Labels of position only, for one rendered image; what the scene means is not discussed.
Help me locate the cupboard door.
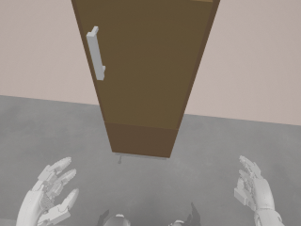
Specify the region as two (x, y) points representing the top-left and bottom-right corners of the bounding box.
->
(75, 0), (213, 129)

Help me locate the robot right hand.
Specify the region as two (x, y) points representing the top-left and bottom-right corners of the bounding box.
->
(234, 155), (275, 212)

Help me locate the robot right forearm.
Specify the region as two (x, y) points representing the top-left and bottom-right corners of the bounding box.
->
(254, 208), (284, 226)

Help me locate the robot left hand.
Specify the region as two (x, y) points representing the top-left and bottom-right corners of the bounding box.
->
(16, 156), (79, 226)

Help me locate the robot left thigh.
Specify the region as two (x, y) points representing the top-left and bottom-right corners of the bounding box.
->
(104, 216), (131, 226)

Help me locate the handle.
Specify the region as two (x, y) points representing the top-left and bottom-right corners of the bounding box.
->
(86, 26), (105, 80)

